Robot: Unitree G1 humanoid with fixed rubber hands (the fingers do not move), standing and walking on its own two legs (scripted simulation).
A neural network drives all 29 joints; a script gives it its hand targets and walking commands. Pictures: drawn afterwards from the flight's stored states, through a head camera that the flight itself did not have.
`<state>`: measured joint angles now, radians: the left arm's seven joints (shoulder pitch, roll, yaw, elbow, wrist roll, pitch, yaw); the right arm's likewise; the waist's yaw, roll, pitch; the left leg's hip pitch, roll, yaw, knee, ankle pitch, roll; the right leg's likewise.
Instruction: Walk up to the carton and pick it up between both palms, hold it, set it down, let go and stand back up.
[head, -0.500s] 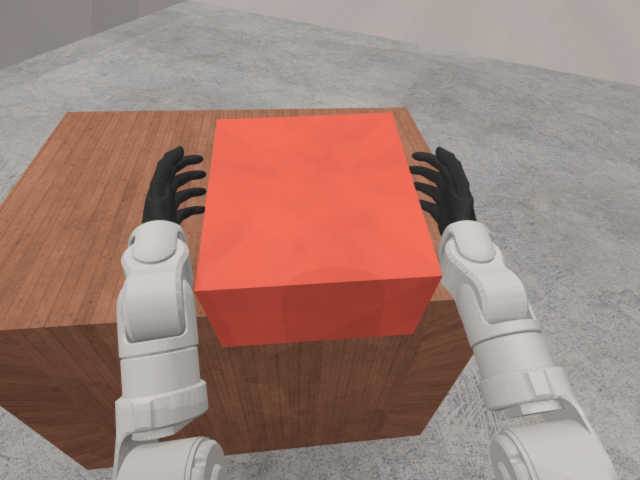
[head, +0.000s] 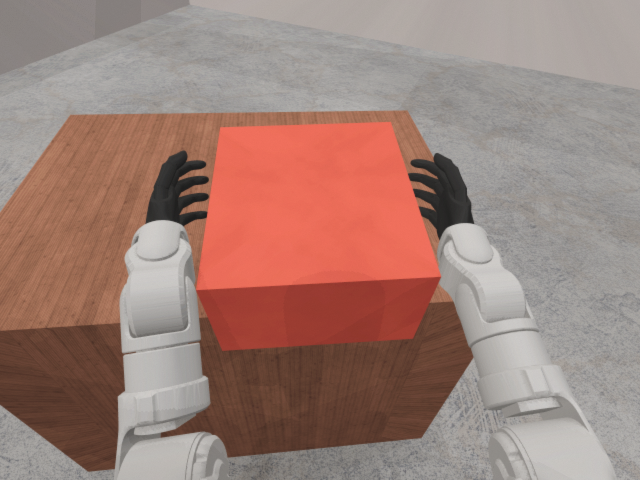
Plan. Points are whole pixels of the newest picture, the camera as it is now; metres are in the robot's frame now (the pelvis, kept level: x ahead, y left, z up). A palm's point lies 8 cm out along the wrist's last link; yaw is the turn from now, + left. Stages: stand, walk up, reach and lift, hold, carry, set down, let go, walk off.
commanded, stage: hold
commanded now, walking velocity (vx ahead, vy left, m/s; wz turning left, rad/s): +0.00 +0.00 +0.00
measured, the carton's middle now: (312, 228) +0.40 +0.01 +0.12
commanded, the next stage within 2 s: none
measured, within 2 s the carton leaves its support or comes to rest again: neither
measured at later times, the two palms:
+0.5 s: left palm (168, 229) +0.35 +0.17 +0.17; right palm (448, 225) +0.35 -0.16 +0.16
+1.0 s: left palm (167, 227) +0.35 +0.17 +0.17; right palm (450, 222) +0.35 -0.16 +0.17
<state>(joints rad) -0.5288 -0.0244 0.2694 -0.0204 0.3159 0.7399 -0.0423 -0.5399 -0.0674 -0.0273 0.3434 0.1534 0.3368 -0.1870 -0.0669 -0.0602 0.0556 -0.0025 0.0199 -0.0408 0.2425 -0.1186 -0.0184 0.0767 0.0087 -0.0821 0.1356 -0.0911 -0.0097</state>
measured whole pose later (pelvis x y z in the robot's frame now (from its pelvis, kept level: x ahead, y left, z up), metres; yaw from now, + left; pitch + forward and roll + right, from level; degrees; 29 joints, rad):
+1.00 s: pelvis +0.00 +0.00 +0.00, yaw +0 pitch -6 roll -1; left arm -0.49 -0.02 0.26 -0.07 0.30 0.72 -0.04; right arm -0.52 -0.06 -0.01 0.30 0.15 0.32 -0.20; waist -0.08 -0.07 0.07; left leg -0.02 0.02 -0.05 0.25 -0.12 -0.02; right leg 0.07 0.01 -0.09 0.13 -0.09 -0.01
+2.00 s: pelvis +0.00 +0.00 +0.00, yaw +0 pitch -7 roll -1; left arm -0.53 -0.03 0.27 -0.02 0.32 0.75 -0.04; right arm -0.54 -0.06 -0.03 0.35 0.15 0.33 -0.19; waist -0.07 -0.06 0.06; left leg 0.01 0.02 -0.04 0.24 -0.12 -0.02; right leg 0.09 0.01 -0.08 0.14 -0.09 -0.01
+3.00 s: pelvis +0.00 +0.00 +0.00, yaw +0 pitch -7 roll -1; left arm -0.50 -0.02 0.26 -0.07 0.31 0.72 -0.04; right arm -0.52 -0.06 -0.01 0.30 0.15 0.31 -0.21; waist -0.08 -0.07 0.07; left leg -0.02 0.02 -0.05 0.25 -0.12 -0.02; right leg 0.07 0.01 -0.09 0.13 -0.09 -0.01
